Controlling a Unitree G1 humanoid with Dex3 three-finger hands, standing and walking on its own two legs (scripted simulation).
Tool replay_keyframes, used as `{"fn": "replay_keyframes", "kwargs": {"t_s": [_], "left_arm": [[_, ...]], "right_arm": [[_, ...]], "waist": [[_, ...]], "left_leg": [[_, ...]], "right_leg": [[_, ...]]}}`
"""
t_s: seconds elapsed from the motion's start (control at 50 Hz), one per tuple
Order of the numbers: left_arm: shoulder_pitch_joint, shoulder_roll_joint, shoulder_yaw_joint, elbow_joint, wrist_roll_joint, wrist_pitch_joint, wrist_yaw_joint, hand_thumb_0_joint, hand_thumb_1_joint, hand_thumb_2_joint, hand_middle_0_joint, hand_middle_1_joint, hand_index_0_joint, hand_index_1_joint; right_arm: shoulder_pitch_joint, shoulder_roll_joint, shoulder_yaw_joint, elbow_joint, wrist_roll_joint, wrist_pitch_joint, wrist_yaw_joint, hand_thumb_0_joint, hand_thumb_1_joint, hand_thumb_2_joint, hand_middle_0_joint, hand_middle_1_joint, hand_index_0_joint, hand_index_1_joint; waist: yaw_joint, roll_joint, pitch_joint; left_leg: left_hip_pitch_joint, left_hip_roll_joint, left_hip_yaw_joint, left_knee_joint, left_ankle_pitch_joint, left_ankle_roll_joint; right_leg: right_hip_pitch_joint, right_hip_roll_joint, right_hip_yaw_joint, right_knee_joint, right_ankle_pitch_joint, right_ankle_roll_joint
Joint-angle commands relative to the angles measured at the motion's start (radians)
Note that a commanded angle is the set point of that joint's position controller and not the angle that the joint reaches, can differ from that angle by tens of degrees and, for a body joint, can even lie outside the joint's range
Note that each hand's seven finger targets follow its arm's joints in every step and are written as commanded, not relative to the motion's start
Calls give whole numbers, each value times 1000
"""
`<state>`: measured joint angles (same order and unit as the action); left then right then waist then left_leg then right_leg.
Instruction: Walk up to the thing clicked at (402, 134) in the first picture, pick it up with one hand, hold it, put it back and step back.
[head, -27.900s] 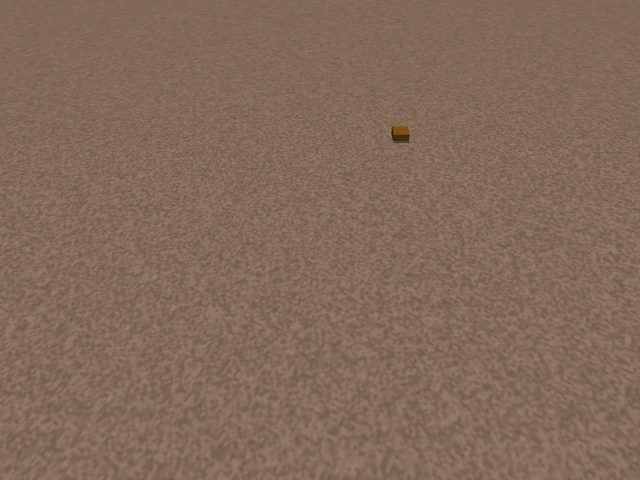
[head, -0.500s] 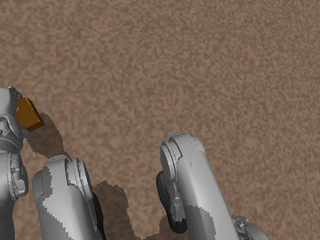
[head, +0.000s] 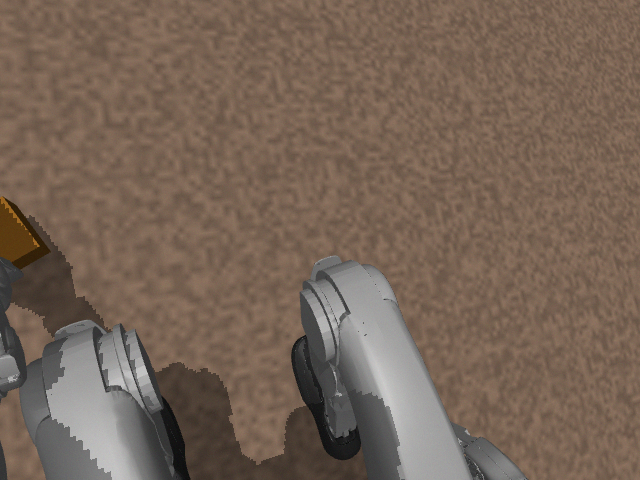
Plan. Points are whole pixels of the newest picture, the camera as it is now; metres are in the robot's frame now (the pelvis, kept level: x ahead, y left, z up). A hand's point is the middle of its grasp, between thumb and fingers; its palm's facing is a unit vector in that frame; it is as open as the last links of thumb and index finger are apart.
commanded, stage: rest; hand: left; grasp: from above
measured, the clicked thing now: out of the picture +0.44 +0.31 -0.25
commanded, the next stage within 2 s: open in 0.82 s
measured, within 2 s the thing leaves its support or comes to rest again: neither
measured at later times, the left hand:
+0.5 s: hand out of the picture +0.43 +0.31 -0.24, palm faces -0.35 -0.24 -0.91, open 10.3 cm
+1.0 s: hand out of the picture +0.43 +0.31 -0.24, palm faces -0.35 -0.25 -0.91, open 10.4 cm
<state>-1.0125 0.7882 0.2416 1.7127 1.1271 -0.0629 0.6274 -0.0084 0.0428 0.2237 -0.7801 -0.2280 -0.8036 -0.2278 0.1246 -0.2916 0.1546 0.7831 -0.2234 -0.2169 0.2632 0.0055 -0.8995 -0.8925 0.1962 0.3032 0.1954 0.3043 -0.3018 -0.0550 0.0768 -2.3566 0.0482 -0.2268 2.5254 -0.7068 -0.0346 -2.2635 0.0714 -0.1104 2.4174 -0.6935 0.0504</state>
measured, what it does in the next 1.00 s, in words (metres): stands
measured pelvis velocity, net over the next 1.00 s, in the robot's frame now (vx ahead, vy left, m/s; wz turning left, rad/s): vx -0.01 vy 0.01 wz -0.05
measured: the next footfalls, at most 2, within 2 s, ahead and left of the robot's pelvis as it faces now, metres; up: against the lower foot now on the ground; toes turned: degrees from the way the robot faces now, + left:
none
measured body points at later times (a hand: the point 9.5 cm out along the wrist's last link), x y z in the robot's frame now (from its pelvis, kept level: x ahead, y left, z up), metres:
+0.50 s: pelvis +0.00 +0.01 +0.00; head +0.26 +0.11 +0.35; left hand +0.45 +0.32 -0.18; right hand +0.02 -0.25 -0.07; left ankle +0.07 +0.14 -0.27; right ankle +0.10 -0.12 -0.27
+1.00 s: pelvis -0.01 +0.01 +0.00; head +0.26 +0.11 +0.34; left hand +0.45 +0.32 -0.18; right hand +0.02 -0.24 -0.07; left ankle +0.07 +0.14 -0.27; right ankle +0.10 -0.12 -0.27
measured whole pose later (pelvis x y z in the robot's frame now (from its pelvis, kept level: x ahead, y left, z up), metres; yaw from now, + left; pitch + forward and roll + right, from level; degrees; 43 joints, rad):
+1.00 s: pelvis -0.01 +0.01 +0.00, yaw -3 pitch +25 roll -13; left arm -1.06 0.94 0.22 1.86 1.10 -0.09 0.73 -0.01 0.00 0.25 -0.79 -0.29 -0.81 -0.30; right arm 0.11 -0.34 0.27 0.75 -0.27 -0.34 0.34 0.01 -0.91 -0.90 0.19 0.30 0.19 0.30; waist -0.37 -0.12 0.18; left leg -2.33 0.05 -0.29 2.56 -0.70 -0.03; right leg -2.21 0.09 -0.16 2.40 -0.66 0.07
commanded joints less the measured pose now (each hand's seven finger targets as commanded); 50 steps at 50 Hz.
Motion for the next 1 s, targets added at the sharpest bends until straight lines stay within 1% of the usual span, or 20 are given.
{"fn": "replay_keyframes", "kwargs": {"t_s": [0.0,0.04,0.06,0.12,0.16,0.18,0.2,0.26,0.28,0.32,0.38,0.5,0.56,0.62,0.64,0.74,0.76,0.84,0.9,0.98], "left_arm": [[-280,253,3,-92,0,-8,59,0,658,468,-1100,-339,-1091,-348],[-274,289,25,-76,2,-15,69,0,675,463,-1104,-340,-1098,-346],[-278,274,0,-64,3,-17,68,0,674,475,-1104,-349,-1097,-355],[-297,288,-8,-53,17,-26,73,0,712,471,-1120,-361,-1118,-362],[-283,296,-8,-39,15,-32,79,0,717,494,-1135,-365,-1127,-372],[-303,309,-7,-28,21,-35,80,0,748,484,-1144,-377,-1144,-376],[-284,286,-20,-34,14,-34,82,0,739,480,-1139,-377,-1139,-376],[-296,309,-22,-16,23,-35,91,0,779,472,-1169,-361,-1169,-361],[-246,329,11,-13,17,-33,101,0,768,496,-1173,-367,-1167,-372],[-276,309,-20,-10,20,-31,108,0,770,505,-1167,-382,-1164,-384],[-270,287,-34,-3,10,-21,122,0,792,487,-1179,-374,-1179,-373],[-263,356,14,11,4,-2,147,0,743,489,-1146,-363,-1142,-366],[-287,344,-4,32,-4,5,139,0,752,504,-1142,-403,-1142,-401],[-282,347,-11,29,-11,4,123,0,749,518,-1157,-384,-1149,-390],[-258,366,10,44,-15,2,126,0,749,520,-1155,-393,-1148,-399],[-249,351,-13,51,-16,-8,121,0,761,559,-1165,-420,-1156,-428],[-263,342,-31,61,-13,-8,115,0,770,558,-1170,-418,-1162,-426],[-235,367,-23,75,-22,-15,121,0,759,566,-1172,-404,-1157,-419],[-229,361,-25,89,-24,-18,127,0,740,570,-1152,-425,-1140,-436],[-261,373,-40,75,-31,-21,117,0,420,524,-832,-468,-820,-471]], "right_arm": [[211,-295,-68,3,-5,-14,6,0,-887,-895,201,300,200,300],[229,-307,-64,13,-12,-21,8,0,-886,-895,201,300,200,300],[221,-301,-55,8,-16,-23,10,0,-886,-895,201,300,200,300],[221,-310,-51,14,-27,-40,14,0,-884,-894,201,300,200,300],[208,-320,-50,17,-24,-45,16,0,-886,-896,201,300,200,300],[212,-315,-39,18,-34,-52,22,0,-886,-895,201,300,200,300],[205,-328,-41,11,-33,-58,23,0,-885,-895,201,300,200,300],[201,-336,-31,11,-40,-76,34,0,-886,-895,201,300,200,300],[203,-341,-32,21,-37,-70,33,0,-887,-896,201,300,200,300],[196,-336,-24,8,-43,-81,42,0,-887,-896,201,300,200,300],[173,-341,-15,-2,-41,-94,52,0,-887,-896,201,300,200,300],[186,-358,-6,6,-43,-109,69,0,-888,-897,200,300,200,300],[179,-357,-4,7,-44,-119,75,0,-892,-898,200,300,200,300],[169,-364,-5,2,-38,-133,77,0,-892,-899,200,300,200,300],[174,-369,-2,7,-40,-131,74,0,-891,-899,200,300,200,300],[170,-362,9,3,-34,-135,76,0,-893,-900,200,300,200,300],[167,-359,11,-2,-37,-139,80,0,-892,-899,200,300,200,300],[177,-381,17,-5,-36,-137,77,0,-893,-900,200,300,200,300],[176,-367,37,-14,-42,-135,78,0,-894,-901,200,300,200,300],[166,-377,38,-16,-40,-140,74,0,-885,-897,201,301,201,301]], "waist": [[-30,346,-648],[-42,348,-644],[-46,353,-638],[-66,385,-616],[-55,400,-605],[-74,391,-591],[-63,395,-596],[-78,404,-566],[-54,406,-597],[-76,401,-582],[-71,426,-569],[-78,407,-555],[-99,409,-527],[-99,399,-508],[-92,393,-524],[-97,384,-525],[-114,373,-508],[-105,374,-505],[-112,357,-501],[-122,363,-471]], "left_leg": [[450,4,128,-224,209,57],[447,4,125,-218,214,57],[436,5,125,-216,206,58],[471,7,116,-214,192,50],[469,8,108,-223,172,45],[463,7,108,-213,163,47],[481,8,106,-223,174,44],[472,10,103,-213,166,43],[488,12,100,-224,191,41],[475,12,99,-209,190,43],[489,14,92,-228,186,37],[465,20,87,-205,216,41],[458,19,85,-207,182,41],[463,19,75,-208,163,41],[452,18,77,-216,161,43],[455,18,68,-218,173,41],[454,18,69,-208,163,44],[443,18,73,-215,173,46],[440,19,68,-214,179,45],[432,20,67,-210,142,46]], "right_leg": [[369,31,-121,-245,272,-68],[383,29,-123,-247,276,-65],[391,33,-120,-250,274,-65],[360,28,-139,-238,251,-68],[343,31,-145,-233,227,-73],[343,29,-148,-229,224,-70],[348,31,-151,-234,231,-70],[334,31,-158,-227,228,-68],[368,39,-157,-237,250,-69],[366,38,-157,-227,258,-66],[349,38,-166,-227,245,-70],[384,42,-164,-226,283,-63],[361,41,-166,-226,250,-64],[348,36,-169,-223,231,-64],[373,42,-167,-241,228,-64],[382,42,-171,-234,241,-64],[373,42,-171,-233,237,-61],[404,47,-165,-253,245,-60],[416,48,-171,-249,255,-58],[386,43,-171,-256,221,-56]]}}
